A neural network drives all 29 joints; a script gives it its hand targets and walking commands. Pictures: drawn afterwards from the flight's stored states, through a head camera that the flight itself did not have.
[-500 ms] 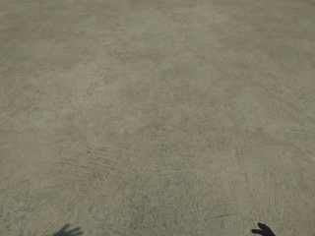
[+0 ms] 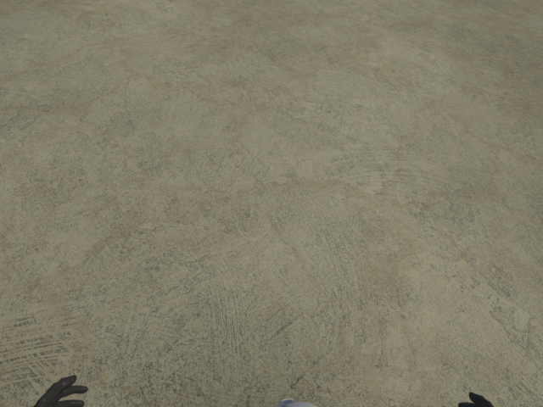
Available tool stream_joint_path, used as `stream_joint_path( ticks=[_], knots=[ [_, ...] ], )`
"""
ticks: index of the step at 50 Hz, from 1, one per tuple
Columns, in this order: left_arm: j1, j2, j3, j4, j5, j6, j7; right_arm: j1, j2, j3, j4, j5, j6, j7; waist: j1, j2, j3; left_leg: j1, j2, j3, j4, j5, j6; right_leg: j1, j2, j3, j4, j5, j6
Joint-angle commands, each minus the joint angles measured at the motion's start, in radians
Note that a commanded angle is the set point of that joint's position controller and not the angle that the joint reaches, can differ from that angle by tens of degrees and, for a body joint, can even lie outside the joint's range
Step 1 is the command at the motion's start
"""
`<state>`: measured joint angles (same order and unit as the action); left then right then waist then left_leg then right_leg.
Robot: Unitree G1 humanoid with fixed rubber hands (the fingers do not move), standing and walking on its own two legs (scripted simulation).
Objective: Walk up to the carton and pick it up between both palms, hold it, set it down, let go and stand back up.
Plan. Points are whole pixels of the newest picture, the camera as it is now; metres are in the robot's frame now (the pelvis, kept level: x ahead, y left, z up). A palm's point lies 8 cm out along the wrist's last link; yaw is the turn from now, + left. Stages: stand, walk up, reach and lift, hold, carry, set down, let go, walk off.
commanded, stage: walk up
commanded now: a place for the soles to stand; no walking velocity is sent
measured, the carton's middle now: out of the picture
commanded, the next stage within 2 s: none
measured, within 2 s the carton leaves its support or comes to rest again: neither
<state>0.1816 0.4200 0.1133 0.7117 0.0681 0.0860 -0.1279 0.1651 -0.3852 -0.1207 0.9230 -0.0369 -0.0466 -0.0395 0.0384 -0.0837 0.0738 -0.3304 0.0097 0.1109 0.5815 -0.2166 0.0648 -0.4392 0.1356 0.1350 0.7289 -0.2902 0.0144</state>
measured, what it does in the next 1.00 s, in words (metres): steps to the right, turning right: right foot, then left foot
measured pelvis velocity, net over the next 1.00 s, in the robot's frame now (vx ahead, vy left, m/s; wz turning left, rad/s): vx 0.07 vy -0.21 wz -0.97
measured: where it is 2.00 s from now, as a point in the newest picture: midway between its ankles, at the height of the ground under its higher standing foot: outside the picture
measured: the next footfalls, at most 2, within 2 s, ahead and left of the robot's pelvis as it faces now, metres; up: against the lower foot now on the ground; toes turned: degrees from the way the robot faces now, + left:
right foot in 0.32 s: +0.01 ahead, -0.24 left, +0.00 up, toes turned -28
left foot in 0.56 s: +0.14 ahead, -0.03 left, +0.00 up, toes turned -27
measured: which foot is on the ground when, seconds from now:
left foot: down 0.00-0.34, up 0.36-0.54, down 0.56-0.92, up 0.94-1.00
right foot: up 0.00-0.30, down 0.32-0.56, up 0.58-0.84, down 0.86-1.00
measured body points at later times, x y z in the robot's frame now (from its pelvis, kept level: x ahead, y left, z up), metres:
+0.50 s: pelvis +0.02 -0.07 -0.01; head +0.03 -0.09 +0.44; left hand +0.32 +0.13 -0.08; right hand -0.09 -0.42 -0.11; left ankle +0.07 +0.03 -0.70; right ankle -0.02 -0.22 -0.73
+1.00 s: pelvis +0.07 -0.21 -0.02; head +0.10 -0.22 +0.43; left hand +0.44 -0.17 -0.11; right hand -0.19 -0.48 -0.10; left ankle +0.14 -0.04 -0.67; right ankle +0.02 -0.32 -0.73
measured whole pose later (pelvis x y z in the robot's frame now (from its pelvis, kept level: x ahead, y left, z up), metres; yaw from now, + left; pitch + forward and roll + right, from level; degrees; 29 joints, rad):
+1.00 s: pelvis +0.07 -0.21 -0.02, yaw -55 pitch -3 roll -1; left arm 0.06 0.45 0.12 0.79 0.02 0.02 -0.13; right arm 0.21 -0.48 -0.12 0.92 -0.01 -0.08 0.01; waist -0.02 -0.02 0.11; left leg -0.29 0.16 0.06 1.12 -0.50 -0.01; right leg -0.42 0.04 0.00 0.74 -0.28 -0.03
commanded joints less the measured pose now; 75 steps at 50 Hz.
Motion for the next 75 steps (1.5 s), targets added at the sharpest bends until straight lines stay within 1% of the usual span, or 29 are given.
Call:
stream_joint_path(
  ticks=[1,9,15,16,17,19,26,27,28,29,30,33,40,43,44,45,46,48,53,56,57,58,59,62,68,72,73,74,75],
  knots=[
    [0.02,0.243,0.068,-0.052,0.008,-0.037,-0.019,-0.124,-0.279,-0.069,-0.116,-0.013,-0.037,-0.016,0.015,0.227,-0.031,0.057,0.374,-0.331,-0.435,-0.343,0.047,-0.141,-0.201,-0.006,0.276,0.033,0.016],
    [-0.175,0.186,0.039,-0.09,-0.002,-0.034,-0.07,0.017,-0.376,-0.113,-0.073,-0.017,-0.034,0.022,-0.107,0.284,-0.117,0.202,0.397,-0.008,-0.341,-0.265,0.097,-0.094,-0.272,-0.152,-0.008,-0.063,0.011],
    [-0.046,0.221,0.052,-0.026,-0.008,-0.046,-0.041,-0.022,-0.393,-0.092,-0.074,0.003,-0.035,0.036,-0.024,0.245,-0.172,0.111,0.391,0.111,-0.116,-0.144,0.074,0.087,-0.214,-0.238,-0.179,-0.06,-0.039],
    [0.027,0.248,0.068,0.007,-0.012,-0.052,-0.035,-0.028,-0.375,-0.086,-0.072,0.002,-0.028,0.033,0.02,0.143,-0.193,-0.025,0.325,0.19,0.056,-0.141,0.031,0.268,-0.203,-0.229,-0.215,-0.052,-0.06],
    [0.102,0.344,0.089,0.05,-0.01,-0.059,-0.024,-0.053,-0.307,-0.06,-0.1,0.018,-0.028,0.041,0.08,-0.135,-0.222,-0.186,0.153,0.249,0.31,-0.207,-0.044,0.37,-0.273,0.039,-0.407,-0.167,-0.161],
    [0.069,0.412,0.117,0.016,-0.022,-0.048,-0.009,-0.136,-0.281,-0.033,-0.11,0.03,-0.037,0.04,0.099,-0.318,-0.161,-0.422,0.102,0.015,0.471,-0.427,-0.103,0.417,-0.376,0.36,-0.449,-0.011,-0.326],
    [-0.218,0.259,0.059,-0.094,-0.031,-0.035,-0.011,0.17,-0.281,-0.035,-0.033,0.032,-0.081,0.009,-0.082,-0.105,-0.127,0.027,0.036,0.018,-0.014,-0.158,-0.055,0.09,-0.286,0.228,-0.279,0.075,-0.261],
    [-0.304,0.206,0.033,-0.118,-0.039,-0.034,-0.015,0.319,-0.291,-0.049,0.003,0.021,-0.09,0.003,-0.183,-0.018,-0.136,0.346,0.077,-0.072,-0.172,-0.033,-0.046,-0.21,-0.212,0.147,-0.15,-0.113,-0.188],
    [-0.347,0.079,0.007,-0.162,-0.043,-0.049,-0.011,0.411,-0.437,-0.093,0.028,-0.018,-0.09,-0.011,-0.223,0.399,-0.135,0.503,0.355,-0.476,-0.385,-0.33,0.0,-0.461,-0.022,-0.029,0.205,-0.202,-0.086],
    [-0.35,0.163,0.026,-0.137,-0.017,-0.041,0.004,0.273,-0.51,-0.098,-0.043,-0.009,-0.088,-0.019,-0.189,0.254,-0.066,0.277,0.612,-0.682,-0.473,-0.475,0.076,-0.465,-0.152,0.046,0.3,-0.156,-0.016],
    [-0.269,0.243,0.035,-0.08,-0.016,-0.048,-0.004,0.111,-0.487,-0.087,-0.063,0.003,-0.097,-0.018,-0.101,0.15,-0.015,0.206,0.599,-0.678,-0.486,-0.451,0.115,-0.414,-0.192,0.059,0.339,-0.074,-0.005],
    [-0.177,0.24,0.053,-0.009,-0.022,-0.059,-0.02,0.022,-0.341,-0.054,-0.089,0.007,-0.099,0.004,-0.049,0.155,-0.032,0.267,0.408,-0.215,-0.364,-0.081,0.087,-0.28,-0.262,-0.018,0.261,0.017,0.022],
    [-0.266,0.207,0.046,0.001,-0.012,-0.068,-0.041,0.094,-0.365,-0.092,-0.091,0.004,-0.073,0.021,-0.118,0.188,-0.004,0.247,0.371,0.089,-0.199,0.166,0.07,-0.056,-0.226,-0.175,-0.085,0.054,-0.002],
    [-0.071,0.257,0.083,0.048,-0.02,-0.069,-0.025,-0.011,-0.34,-0.075,-0.136,0.0,-0.06,0.037,0.03,0.162,-0.12,-0.006,0.314,0.176,0.099,0.145,0.05,0.338,-0.135,-0.23,-0.081,0.004,-0.065],
    [0.048,0.312,0.094,0.068,-0.024,-0.079,-0.015,-0.025,-0.305,-0.059,-0.146,0.011,-0.055,0.045,0.088,0.068,-0.186,-0.2,0.186,0.208,0.338,0.09,-0.015,0.551,-0.176,-0.004,-0.222,-0.175,-0.151],
    [0.115,0.429,0.119,0.075,-0.038,-0.076,-0.002,-0.05,-0.26,-0.037,-0.178,0.032,-0.061,0.047,0.128,-0.202,-0.174,-0.424,0.027,0.189,0.602,-0.153,-0.085,0.607,-0.388,0.502,-0.425,-0.329,-0.318],
    [0.107,0.435,0.126,0.074,-0.051,-0.068,0.012,-0.106,-0.309,-0.028,-0.16,0.021,-0.063,0.051,0.146,-0.197,-0.167,-0.453,0.042,-0.029,0.627,-0.339,-0.065,0.596,-0.388,0.628,-0.45,-0.232,-0.39],
    [0.014,0.377,0.105,0.06,-0.066,-0.058,0.036,-0.014,-0.329,-0.031,-0.138,0.041,-0.078,0.045,0.072,-0.04,-0.117,-0.459,0.127,-0.093,0.659,-0.273,-0.053,0.55,-0.397,0.421,-0.411,-0.042,-0.33],
    [-0.13,0.297,0.064,-0.026,-0.043,-0.078,0.023,0.12,-0.315,-0.029,-0.07,0.041,-0.097,0.034,-0.023,-0.065,-0.128,-0.062,0.095,-0.052,0.219,-0.35,-0.044,0.149,-0.309,0.286,-0.354,-0.043,-0.279],
    [-0.223,0.245,0.027,-0.045,-0.056,-0.075,0.009,0.288,-0.293,-0.041,-0.015,0.022,-0.109,0.016,-0.144,0.05,-0.162,0.326,0.073,-0.052,-0.044,-0.006,-0.037,-0.129,-0.243,0.154,-0.107,-0.063,-0.192],
    [-0.263,0.145,-0.001,-0.094,-0.051,-0.09,0.011,0.424,-0.398,-0.081,-0.004,-0.008,-0.105,0.002,-0.228,0.292,-0.203,0.507,0.243,-0.299,-0.255,-0.252,0.008,-0.395,-0.067,0.016,0.139,-0.255,-0.103],
    [-0.297,0.162,0.014,-0.071,-0.037,-0.084,0.02,0.317,-0.504,-0.097,-0.042,-0.003,-0.105,-0.004,-0.203,0.306,-0.104,0.371,0.519,-0.741,-0.47,-0.641,0.074,-0.479,-0.041,-0.011,0.353,-0.19,-0.035],
    [-0.266,0.275,0.029,-0.047,-0.028,-0.09,0.014,0.177,-0.535,-0.102,-0.085,0.008,-0.107,0.0,-0.151,0.209,-0.069,0.309,0.563,-0.783,-0.466,-0.664,0.177,-0.424,-0.138,0.039,0.381,-0.18,-0.016],
    [-0.191,0.266,0.039,0.032,-0.032,-0.114,0.011,0.097,-0.358,-0.048,-0.106,0.018,-0.115,0.008,-0.097,0.158,-0.006,0.331,0.454,-0.406,-0.35,-0.216,0.156,-0.385,-0.227,-0.004,0.333,-0.066,0.004],
    [-0.254,0.186,0.018,0.024,-0.047,-0.118,-0.018,0.106,-0.373,-0.061,-0.091,0.009,-0.098,0.033,-0.129,0.295,0.041,0.282,0.351,-0.039,-0.232,0.207,0.1,-0.22,-0.225,-0.136,0.0,-0.047,-0.03],
    [0.025,0.226,0.061,0.122,-0.056,-0.102,-0.007,0.028,-0.361,-0.05,-0.105,0.022,-0.083,0.041,0.068,0.176,-0.146,0.025,0.277,0.123,0.092,0.391,0.046,0.405,-0.105,-0.276,-0.105,0.074,-0.08],
    [0.165,0.285,0.084,0.155,-0.053,-0.102,0.012,0.029,-0.309,-0.021,-0.113,0.025,-0.077,0.04,0.163,-0.014,-0.216,-0.107,0.218,0.135,0.371,0.35,0.017,0.587,-0.082,-0.213,-0.126,0.047,-0.118],
    [0.25,0.382,0.111,0.156,-0.052,-0.107,0.031,0.004,-0.21,0.003,-0.164,0.039,-0.081,0.047,0.203,-0.288,-0.219,-0.375,0.062,0.154,0.673,-0.016,-0.045,0.663,-0.308,0.26,-0.308,-0.273,-0.239],
    [0.184,0.426,0.107,0.118,-0.069,-0.109,0.037,0.007,-0.264,-0.001,-0.173,0.043,-0.082,0.05,0.151,-0.263,-0.226,-0.463,0.028,-0.021,0.775,-0.275,-0.035,0.604,-0.46,0.653,-0.496,-0.397,-0.359]
  ],
)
